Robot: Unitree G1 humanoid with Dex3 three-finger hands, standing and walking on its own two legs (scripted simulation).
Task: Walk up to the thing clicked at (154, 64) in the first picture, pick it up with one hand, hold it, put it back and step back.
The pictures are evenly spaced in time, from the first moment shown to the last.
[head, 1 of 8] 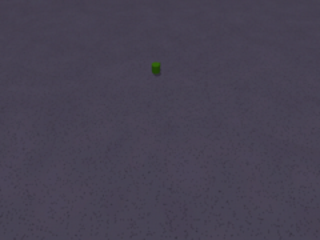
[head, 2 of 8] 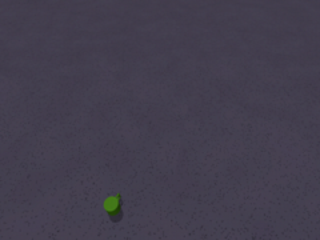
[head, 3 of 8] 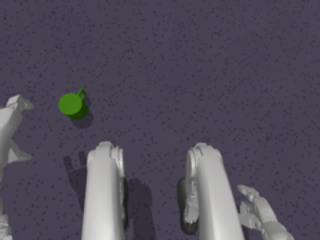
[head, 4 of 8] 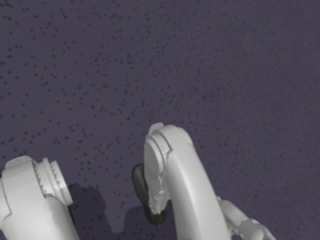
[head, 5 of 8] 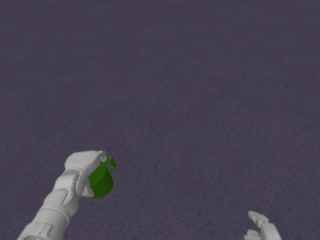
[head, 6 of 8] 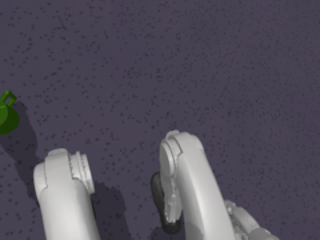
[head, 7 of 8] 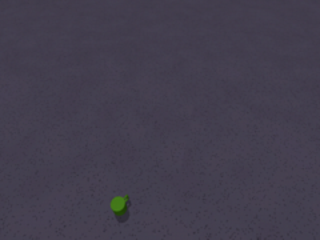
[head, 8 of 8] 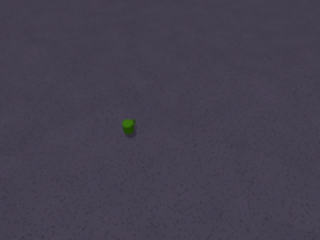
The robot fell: no
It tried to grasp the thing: yes
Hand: left
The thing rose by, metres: 0.66
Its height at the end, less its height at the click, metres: +0.00
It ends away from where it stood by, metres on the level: 0.02
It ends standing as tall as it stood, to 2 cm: yes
